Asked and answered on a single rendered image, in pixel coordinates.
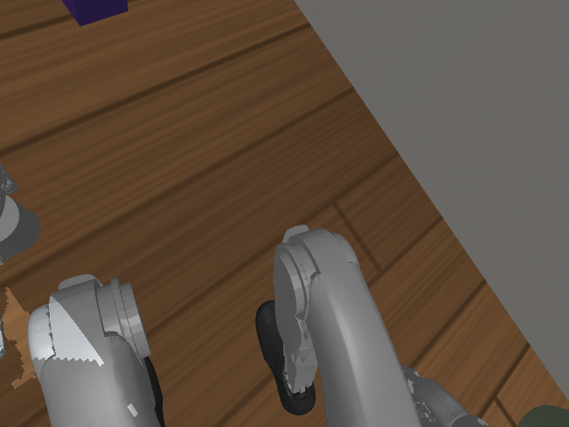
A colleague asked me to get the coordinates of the left robot hand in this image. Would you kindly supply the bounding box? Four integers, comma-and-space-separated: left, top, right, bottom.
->
0, 164, 18, 266

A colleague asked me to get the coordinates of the left robot foot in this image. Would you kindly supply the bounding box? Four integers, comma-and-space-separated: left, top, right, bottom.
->
144, 357, 165, 427

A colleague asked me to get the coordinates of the right robot foot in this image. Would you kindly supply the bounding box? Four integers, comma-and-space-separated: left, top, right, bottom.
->
255, 300, 316, 415

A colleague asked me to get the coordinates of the right robot hand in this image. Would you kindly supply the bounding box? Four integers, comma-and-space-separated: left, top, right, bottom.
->
401, 365, 469, 427

